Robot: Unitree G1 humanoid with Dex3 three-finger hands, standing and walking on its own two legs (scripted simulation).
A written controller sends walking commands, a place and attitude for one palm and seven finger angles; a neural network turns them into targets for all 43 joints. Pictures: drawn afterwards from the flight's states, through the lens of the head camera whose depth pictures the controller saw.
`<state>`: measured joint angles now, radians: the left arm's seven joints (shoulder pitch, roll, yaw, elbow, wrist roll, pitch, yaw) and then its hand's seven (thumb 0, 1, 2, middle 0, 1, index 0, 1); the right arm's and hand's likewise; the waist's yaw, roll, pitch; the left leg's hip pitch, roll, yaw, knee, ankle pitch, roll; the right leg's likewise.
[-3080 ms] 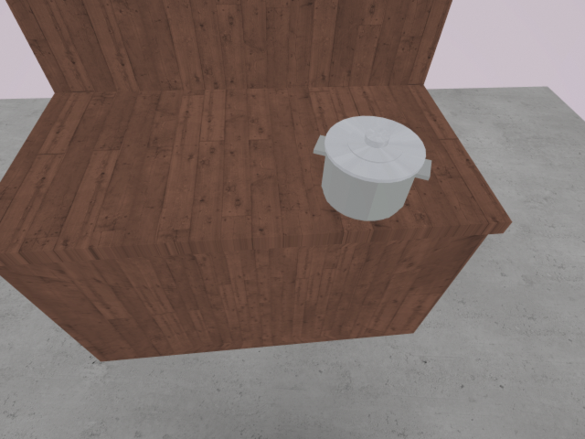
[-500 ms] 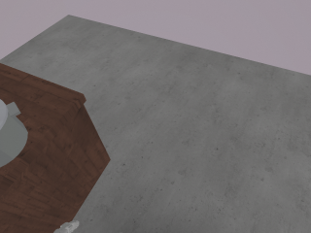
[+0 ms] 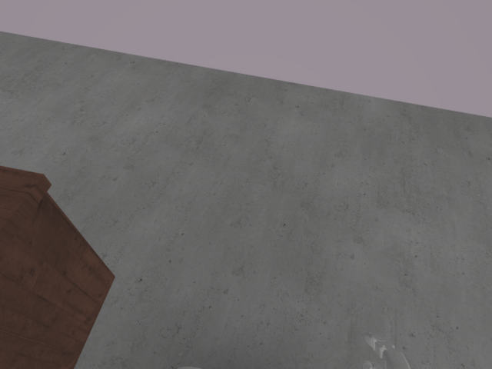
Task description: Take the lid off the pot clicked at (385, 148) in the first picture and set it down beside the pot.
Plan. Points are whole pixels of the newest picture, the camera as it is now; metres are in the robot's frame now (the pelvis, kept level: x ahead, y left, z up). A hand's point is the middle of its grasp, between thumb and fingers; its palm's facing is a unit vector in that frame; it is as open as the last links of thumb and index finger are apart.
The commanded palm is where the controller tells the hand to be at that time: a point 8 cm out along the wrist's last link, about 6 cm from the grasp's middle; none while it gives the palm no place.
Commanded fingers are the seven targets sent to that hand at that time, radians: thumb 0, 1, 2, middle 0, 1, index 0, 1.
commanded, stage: walk to a spot facing it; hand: left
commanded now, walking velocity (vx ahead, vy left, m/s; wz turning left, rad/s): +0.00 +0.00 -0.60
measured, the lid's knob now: out of the picture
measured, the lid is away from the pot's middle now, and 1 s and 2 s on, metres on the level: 0.00 0.00 0.00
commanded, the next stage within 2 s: turn to face it in 1.24 s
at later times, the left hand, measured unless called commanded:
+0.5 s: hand (178, 355) +0.15 +0.13 -0.14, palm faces -0.25 -0.94 -0.25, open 7.4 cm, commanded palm none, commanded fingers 0.00 0.90 0.90 -0.20 -0.30 -0.20 -0.30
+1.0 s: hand (207, 283) +0.30 +0.10 -0.19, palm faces -0.44 -0.89 -0.15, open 7.4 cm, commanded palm none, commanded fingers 0.00 0.90 0.90 -0.20 -0.30 -0.20 -0.30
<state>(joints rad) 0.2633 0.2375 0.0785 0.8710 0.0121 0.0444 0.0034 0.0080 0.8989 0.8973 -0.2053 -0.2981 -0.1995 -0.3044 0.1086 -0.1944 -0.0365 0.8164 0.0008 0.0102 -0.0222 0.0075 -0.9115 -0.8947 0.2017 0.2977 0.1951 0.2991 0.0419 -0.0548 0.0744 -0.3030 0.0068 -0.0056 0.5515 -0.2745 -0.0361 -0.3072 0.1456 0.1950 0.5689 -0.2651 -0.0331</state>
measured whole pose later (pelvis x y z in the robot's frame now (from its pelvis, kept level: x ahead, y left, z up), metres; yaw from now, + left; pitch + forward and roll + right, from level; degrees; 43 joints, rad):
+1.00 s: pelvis +0.20 -0.06 +0.00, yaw -33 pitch -3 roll -1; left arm 0.33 0.23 0.10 1.01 0.03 0.00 -0.02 0.01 0.90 0.90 -0.20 -0.30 -0.19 -0.30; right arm 0.18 -0.12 -0.02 0.90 -0.02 -0.07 0.00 0.00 -0.91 -0.89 0.20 0.30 0.20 0.30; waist 0.06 -0.08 0.08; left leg -0.33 0.07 0.17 0.59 -0.22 0.05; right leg -0.44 -0.01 0.01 1.29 -0.33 -0.03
